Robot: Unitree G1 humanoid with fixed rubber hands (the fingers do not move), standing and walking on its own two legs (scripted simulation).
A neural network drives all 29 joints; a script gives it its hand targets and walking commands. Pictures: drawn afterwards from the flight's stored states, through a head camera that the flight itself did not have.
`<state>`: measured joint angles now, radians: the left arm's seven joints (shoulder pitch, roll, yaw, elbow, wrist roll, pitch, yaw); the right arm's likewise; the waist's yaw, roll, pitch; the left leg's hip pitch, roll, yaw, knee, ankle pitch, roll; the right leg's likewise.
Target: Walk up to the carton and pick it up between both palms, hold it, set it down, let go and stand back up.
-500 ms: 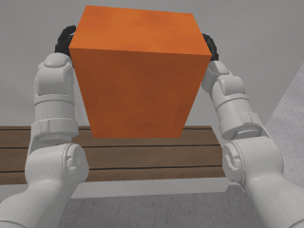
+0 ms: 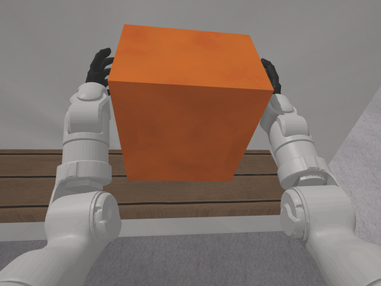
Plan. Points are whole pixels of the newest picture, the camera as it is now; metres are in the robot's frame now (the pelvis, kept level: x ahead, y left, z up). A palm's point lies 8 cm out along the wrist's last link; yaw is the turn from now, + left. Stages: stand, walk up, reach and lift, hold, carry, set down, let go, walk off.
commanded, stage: set down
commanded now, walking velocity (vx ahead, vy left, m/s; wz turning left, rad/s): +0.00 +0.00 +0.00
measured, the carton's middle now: (184, 112) +0.41 -0.02 +0.20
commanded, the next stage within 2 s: none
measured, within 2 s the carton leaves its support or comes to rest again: neither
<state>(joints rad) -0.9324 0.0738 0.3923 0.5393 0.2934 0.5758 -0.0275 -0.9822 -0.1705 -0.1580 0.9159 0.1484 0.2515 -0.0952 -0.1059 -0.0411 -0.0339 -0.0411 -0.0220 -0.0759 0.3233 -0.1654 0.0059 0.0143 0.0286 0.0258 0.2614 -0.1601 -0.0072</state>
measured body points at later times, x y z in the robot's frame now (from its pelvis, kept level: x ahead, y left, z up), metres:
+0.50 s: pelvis +0.00 -0.01 +0.00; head -0.04 +0.01 +0.45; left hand +0.43 +0.14 +0.22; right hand +0.41 -0.20 +0.21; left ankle +0.02 +0.11 -0.75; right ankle +0.00 -0.11 -0.75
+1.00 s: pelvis +0.01 -0.01 +0.00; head -0.01 +0.01 +0.45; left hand +0.44 +0.13 +0.18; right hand +0.42 -0.21 +0.17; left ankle +0.01 +0.11 -0.75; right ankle +0.00 -0.11 -0.75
